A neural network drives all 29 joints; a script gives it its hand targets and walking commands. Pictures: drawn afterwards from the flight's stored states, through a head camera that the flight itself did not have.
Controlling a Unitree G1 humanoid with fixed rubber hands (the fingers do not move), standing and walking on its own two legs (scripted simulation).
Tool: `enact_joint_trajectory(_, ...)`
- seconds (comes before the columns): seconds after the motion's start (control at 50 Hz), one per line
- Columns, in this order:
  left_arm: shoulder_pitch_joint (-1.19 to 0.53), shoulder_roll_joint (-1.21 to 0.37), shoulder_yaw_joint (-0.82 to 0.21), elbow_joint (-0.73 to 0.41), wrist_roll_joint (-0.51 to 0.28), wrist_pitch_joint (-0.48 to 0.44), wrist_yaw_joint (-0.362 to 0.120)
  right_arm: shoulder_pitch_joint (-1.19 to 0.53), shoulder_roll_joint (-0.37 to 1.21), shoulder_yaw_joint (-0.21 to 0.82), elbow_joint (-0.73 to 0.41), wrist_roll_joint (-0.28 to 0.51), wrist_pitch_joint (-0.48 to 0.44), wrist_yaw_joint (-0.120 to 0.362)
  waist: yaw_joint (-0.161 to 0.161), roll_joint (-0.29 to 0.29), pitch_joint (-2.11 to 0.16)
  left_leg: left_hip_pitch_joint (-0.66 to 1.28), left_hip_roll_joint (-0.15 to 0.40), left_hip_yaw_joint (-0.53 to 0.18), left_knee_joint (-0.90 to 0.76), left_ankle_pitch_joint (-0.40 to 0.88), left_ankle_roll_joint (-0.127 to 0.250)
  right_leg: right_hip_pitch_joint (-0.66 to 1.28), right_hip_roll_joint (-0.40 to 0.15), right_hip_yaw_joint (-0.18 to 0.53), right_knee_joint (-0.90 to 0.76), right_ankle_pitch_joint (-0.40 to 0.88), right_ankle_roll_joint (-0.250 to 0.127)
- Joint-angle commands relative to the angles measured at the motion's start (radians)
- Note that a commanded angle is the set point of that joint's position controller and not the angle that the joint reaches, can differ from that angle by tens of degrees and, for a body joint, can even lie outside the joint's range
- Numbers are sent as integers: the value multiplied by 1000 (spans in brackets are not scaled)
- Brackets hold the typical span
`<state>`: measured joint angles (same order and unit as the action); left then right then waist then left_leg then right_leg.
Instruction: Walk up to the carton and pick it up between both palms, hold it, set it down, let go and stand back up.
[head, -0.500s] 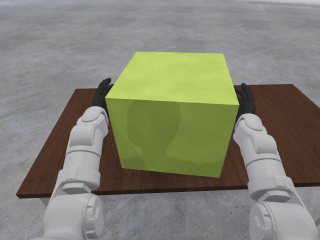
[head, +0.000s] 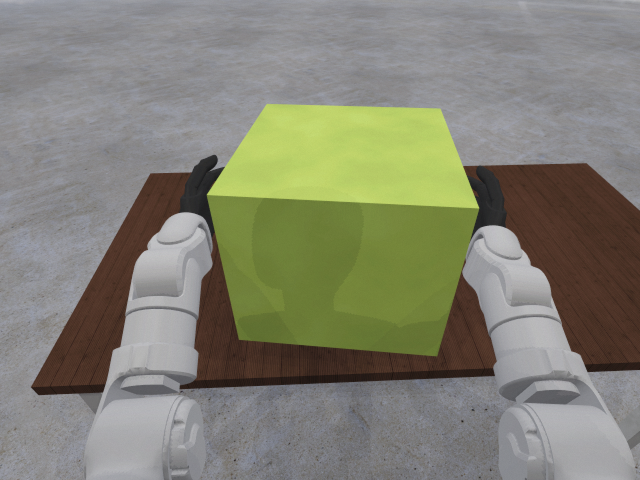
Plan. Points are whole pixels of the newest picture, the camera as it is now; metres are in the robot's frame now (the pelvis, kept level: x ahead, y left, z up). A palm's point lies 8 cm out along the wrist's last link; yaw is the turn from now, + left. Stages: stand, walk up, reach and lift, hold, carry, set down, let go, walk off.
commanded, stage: reach and lift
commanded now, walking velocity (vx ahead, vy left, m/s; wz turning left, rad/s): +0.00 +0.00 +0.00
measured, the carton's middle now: (344, 218) +0.45 -0.02 +0.14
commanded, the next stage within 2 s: hold in 0.02 s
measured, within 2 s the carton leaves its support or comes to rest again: neither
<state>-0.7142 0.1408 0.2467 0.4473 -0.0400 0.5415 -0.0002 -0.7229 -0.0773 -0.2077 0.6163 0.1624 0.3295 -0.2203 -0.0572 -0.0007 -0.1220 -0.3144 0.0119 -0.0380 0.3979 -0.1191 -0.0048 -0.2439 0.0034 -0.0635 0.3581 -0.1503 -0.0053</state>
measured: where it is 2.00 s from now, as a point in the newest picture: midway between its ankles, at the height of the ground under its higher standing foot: outside the picture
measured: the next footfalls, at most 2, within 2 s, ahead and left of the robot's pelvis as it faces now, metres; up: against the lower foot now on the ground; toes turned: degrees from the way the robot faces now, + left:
none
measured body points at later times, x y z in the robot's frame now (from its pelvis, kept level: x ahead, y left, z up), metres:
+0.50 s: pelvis +0.00 +0.00 +0.00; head -0.04 +0.01 +0.45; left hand +0.40 +0.17 +0.21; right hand +0.39 -0.19 +0.20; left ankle +0.05 +0.12 -0.74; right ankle +0.02 -0.12 -0.74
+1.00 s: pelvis +0.00 +0.00 +0.00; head -0.05 +0.01 +0.45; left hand +0.39 +0.17 +0.22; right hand +0.38 -0.18 +0.21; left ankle +0.05 +0.12 -0.74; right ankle +0.02 -0.12 -0.74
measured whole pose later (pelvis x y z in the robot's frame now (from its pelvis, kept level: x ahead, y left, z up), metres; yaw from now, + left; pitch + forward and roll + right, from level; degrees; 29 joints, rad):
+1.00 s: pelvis +0.00 +0.00 +0.00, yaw +0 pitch +1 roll -1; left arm -0.69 0.14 0.25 0.25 -0.02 0.72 0.01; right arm -0.71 -0.08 -0.19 0.44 0.21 0.51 -0.25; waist -0.06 0.00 -0.15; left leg -0.29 0.01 -0.04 0.40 -0.12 0.00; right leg -0.22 0.00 -0.06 0.35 -0.15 -0.01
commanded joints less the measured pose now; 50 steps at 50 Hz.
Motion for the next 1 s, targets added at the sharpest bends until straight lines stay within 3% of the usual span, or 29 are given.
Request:
enact_joint_trajectory(0.0, -772, -595, -399, -377, 28, -17, -92, -980, 541, 549, -424, 165, -26, 227, 135, 32, -585, 388, -45, 10, -60, 223, -7, 229, 84, 21, -69, 96, 41)
enact_joint_trajectory(0.04, -751, -591, -434, -472, -6, -15, -87, -887, 535, 564, -431, 169, 1, 225, 108, -2, -624, 454, -27, -10, -35, 330, -33, 220, 89, 12, -57, 195, 45)
enact_joint_trajectory(0.06, -739, -600, -429, -440, 2, -6, -84, -913, 517, 579, -433, 188, 1, 228, 125, 9, -618, 447, -27, 2, -42, 312, -29, 225, 88, 22, -73, 174, 40)
enact_joint_trajectory(0.08, -710, -610, -450, -479, -1, 13, -86, -880, 513, 598, -465, 191, 2, 224, 100, 32, -617, 471, -32, 1, -29, 363, -37, 237, 92, 22, -65, 214, 42)
enact_joint_trajectory(0.1, -645, -573, -398, -381, 48, 37, -96, -789, 451, 541, -337, 162, 37, 211, 70, 35, -455, 425, -40, 5, -49, 304, -36, 202, 82, 23, -92, 150, 36)
enact_joint_trajectory(0.14, -624, -545, -350, -302, 62, 60, -115, -862, 440, 531, -374, 171, 42, 213, 119, -14, -417, 371, -39, 11, -74, 206, -19, 216, 82, 29, -97, 77, 40)
enact_joint_trajectory(0.18, -621, -530, -301, -250, 75, 71, -129, -929, 476, 527, -367, 153, 42, 215, 135, -40, -387, 293, -42, 15, -116, 48, 19, 216, 68, 31, -107, -33, 39)
enact_joint_trajectory(0.22, -699, -551, -342, -366, 58, 64, -133, -881, 505, 511, -325, 145, 55, 224, 102, 4, -412, 292, -37, 21, -120, 54, 13, 230, 62, 29, -91, 4, 35)
enact_joint_trajectory(0.28, -724, -571, -354, -306, 46, 76, -130, -971, 486, 495, -361, 146, 57, 231, 106, 16, -404, 280, -34, 14, -119, 7, 15, 196, 69, 22, -96, -50, 26)
enact_joint_trajectory(0.34, -733, -582, -401, -380, 20, 61, -120, -948, 520, 541, -426, 174, 62, 217, 86, 16, -493, 343, -37, 9, -86, 130, 0, 205, 71, 28, -88, 61, 30)
enact_joint_trajectory(0.36, -709, -629, -484, -509, -34, 54, -113, -943, 550, 601, -578, 207, 43, 213, 92, 8, -666, 403, -41, 8, -47, 296, -12, 273, 81, 27, -63, 219, 42)
enact_joint_trajectory(0.38, -710, -619, -465, -474, -11, 64, -104, -935, 507, 593, -530, 213, 55, 205, 78, 35, -590, 409, -48, -5, -44, 264, -16, 224, 80, 20, -76, 162, 41)
enact_joint_trajectory(0.4, -739, -637, -521, -545, -61, 57, -100, -963, 531, 613, -610, 215, 54, 199, 69, 8, -707, 445, -44, -10, -19, 325, -25, 258, 93, 21, -60, 222, 39)
enact_joint_trajectory(0.42, -730, -590, -449, -441, -16, 65, -95, -910, 489, 578, -452, 206, 83, 198, 75, 20, -532, 389, -41, -11, -45, 224, -19, 208, 86, 28, -78, 135, 36)
enact_joint_trajectory(0.44, -701, -590, -436, -462, -10, 69, -105, -905, 545, 593, -509, 209, 82, 195, 100, -28, -550, 365, -47, 2, -55, 227, -9, 255, 80, 35, -76, 162, 46)
enact_joint_trajectory(0.46, -681, -578, -425, -488, 7, 85, -107, -867, 524, 599, -482, 220, 97, 194, 90, 20, -528, 364, -48, 6, -60, 236, -9, 260, 81, 30, -68, 180, 46)
enact_joint_trajectory(0.56, -689, -591, -437, -497, -5, 103, -108, -911, 512, 592, -523, 228, 109, 198, 99, 6, -537, 354, -39, -4, -76, 173, -3, 228, 79, 18, -75, 98, 36)
enact_joint_trajectory(0.58, -644, -566, -400, -407, 25, 126, -112, -877, 466, 557, -456, 209, 124, 197, 89, -11, -431, 305, -35, 7, -88, 105, 2, 197, 75, 32, -98, 52, 38)
enact_joint_trajectory(0.62, -671, -591, -422, -470, 8, 132, -122, -894, 489, 571, -499, 213, 113, 198, 93, 22, -515, 338, -44, 9, -88, 158, -4, 245, 79, 28, -71, 97, 33)
enact_joint_trajectory(0.66, -653, -581, -400, -482, 19, 139, -128, -909, 511, 599, -516, 231, 130, 191, 90, -21, -531, 338, -46, 15, -65, 205, 0, 287, 73, 39, -75, 162, 33)
enact_joint_trajectory(0.72, -673, -565, -386, -418, 20, 146, -124, -973, 501, 566, -510, 221, 132, 193, 100, -13, -476, 279, -43, 6, -93, 100, 15, 266, 65, 37, -85, 66, 33)
enact_joint_trajectory(0.74, -656, -570, -380, -426, 23, 150, -126, -937, 501, 565, -490, 227, 136, 197, 108, 27, -452, 286, -44, 5, -96, 108, 6, 247, 70, 39, -81, 64, 28)
enact_joint_trajectory(0.76, -728, -590, -428, -493, -7, 133, -119, -984, 539, 594, -562, 241, 129, 200, 109, 4, -550, 306, -42, 8, -89, 133, 9, 267, 71, 48, -77, 97, 34)
enact_joint_trajectory(0.84, -664, -602, -441, -467, -10, 142, -109, -939, 501, 584, -542, 242, 144, 199, 75, 6, -528, 362, -38, -12, -73, 181, -10, 223, 82, 32, -84, 120, 26)
enact_joint_trajectory(0.86, -670, -582, -425, -524, 9, 141, -111, -875, 508, 606, -511, 256, 151, 202, 97, 30, -534, 360, -45, 8, -62, 230, -12, 271, 77, 40, -69, 173, 33)
enact_joint_trajectory(0.9, -696, -605, -436, -513, 3, 147, -112, -894, 480, 566, -517, 241, 146, 199, 69, 31, -506, 359, -42, -5, -65, 193, -22, 236, 85, 27, -72, 120, 32)
enact_joint_trajectory(0.92, -715, -596, -407, -467, 31, 148, -108, -940, 484, 583, -497, 265, 152, 205, 122, 29, -489, 330, -37, 4, -82, 161, -8, 223, 83, 31, -78, 70, 30)
enact_joint_trajectory(0.94, -689, -610, -420, -502, 13, 145, -106, -932, 508, 578, -508, 244, 146, 207, 94, 18, -530, 347, -32, -4, -74, 167, -5, 248, 78, 34, -70, 102, 20)
enact_joint_trajectory(0.98, -691, -569, -366, -418, 57, 164, -124, -877, 444, 514, -342, 219, 168, 210, 77, 55, -383, 302, -33, 7, -96, 106, -15, 215, 78, 31, -82, 42, 20)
